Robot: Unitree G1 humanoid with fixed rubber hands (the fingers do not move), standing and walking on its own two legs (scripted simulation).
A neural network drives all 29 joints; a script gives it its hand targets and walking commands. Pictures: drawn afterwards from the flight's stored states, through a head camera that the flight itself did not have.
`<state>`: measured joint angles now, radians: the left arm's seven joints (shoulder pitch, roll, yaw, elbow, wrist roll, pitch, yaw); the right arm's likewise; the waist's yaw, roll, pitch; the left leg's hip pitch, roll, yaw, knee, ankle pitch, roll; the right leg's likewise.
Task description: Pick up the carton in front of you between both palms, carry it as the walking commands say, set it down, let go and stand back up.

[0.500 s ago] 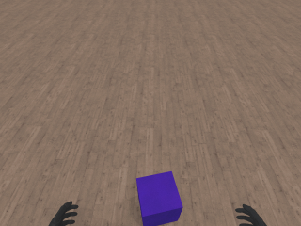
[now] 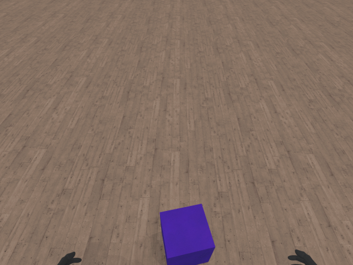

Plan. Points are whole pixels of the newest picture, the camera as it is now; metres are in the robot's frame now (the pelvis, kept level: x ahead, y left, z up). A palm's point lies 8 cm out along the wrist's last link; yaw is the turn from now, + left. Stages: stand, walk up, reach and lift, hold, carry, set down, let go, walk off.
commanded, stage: stand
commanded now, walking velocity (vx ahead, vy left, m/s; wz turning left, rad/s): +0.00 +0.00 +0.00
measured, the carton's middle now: (184, 238) +0.41 -0.03 -0.65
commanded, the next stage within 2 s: none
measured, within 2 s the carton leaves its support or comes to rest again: neither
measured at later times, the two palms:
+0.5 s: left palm out of the picture +0.09 +0.30 -0.10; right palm out of the picture +0.09 -0.30 -0.09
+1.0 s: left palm out of the picture +0.07 +0.31 -0.10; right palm out of the picture +0.07 -0.31 -0.09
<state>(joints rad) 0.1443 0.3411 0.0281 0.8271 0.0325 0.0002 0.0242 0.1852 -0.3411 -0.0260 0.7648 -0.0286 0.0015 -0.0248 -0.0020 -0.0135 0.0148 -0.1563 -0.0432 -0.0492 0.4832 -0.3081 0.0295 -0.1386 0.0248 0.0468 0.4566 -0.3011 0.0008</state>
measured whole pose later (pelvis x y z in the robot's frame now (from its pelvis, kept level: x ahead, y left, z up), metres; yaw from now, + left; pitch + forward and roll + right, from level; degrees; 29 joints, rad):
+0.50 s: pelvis -0.02 +0.00 +0.01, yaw +0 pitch -2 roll +0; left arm 0.14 0.37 0.01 0.96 0.02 -0.01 0.02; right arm 0.15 -0.37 -0.01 0.92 -0.02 -0.01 -0.02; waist 0.00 -0.01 0.02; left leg -0.11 -0.04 -0.04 0.39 -0.24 0.03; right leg -0.10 0.02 0.05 0.38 -0.24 0.01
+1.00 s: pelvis -0.03 +0.00 +0.01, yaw +0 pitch -3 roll +0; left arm 0.12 0.38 0.00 1.03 0.02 -0.01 0.01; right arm 0.13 -0.38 -0.01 1.00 -0.02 -0.01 -0.01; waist 0.00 -0.01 0.03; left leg -0.10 -0.04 -0.04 0.35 -0.20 0.03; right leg -0.09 0.02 0.06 0.34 -0.20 0.00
